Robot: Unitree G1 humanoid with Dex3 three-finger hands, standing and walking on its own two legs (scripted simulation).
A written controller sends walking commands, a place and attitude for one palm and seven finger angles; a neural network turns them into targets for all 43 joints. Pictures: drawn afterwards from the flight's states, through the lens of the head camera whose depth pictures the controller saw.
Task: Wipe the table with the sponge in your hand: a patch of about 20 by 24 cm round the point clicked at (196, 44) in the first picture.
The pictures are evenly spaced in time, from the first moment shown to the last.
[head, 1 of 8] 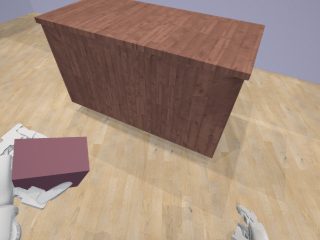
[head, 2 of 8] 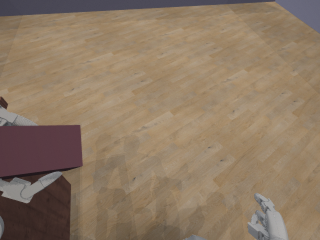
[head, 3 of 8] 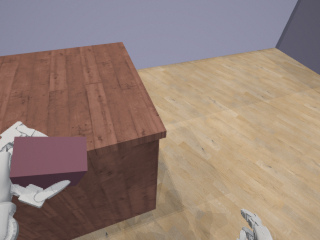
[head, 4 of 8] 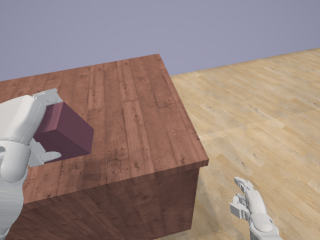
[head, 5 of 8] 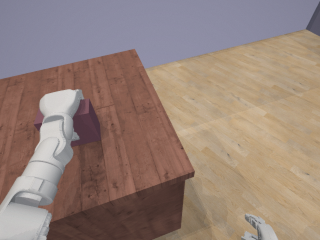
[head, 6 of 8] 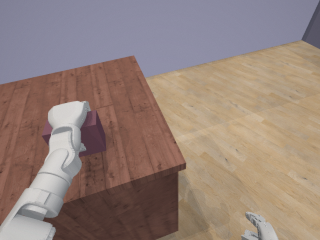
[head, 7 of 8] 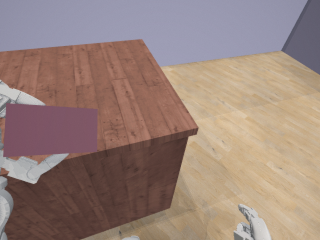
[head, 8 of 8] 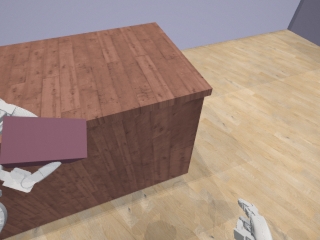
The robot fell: no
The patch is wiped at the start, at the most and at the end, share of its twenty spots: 0.00 1.00 1.00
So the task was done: yes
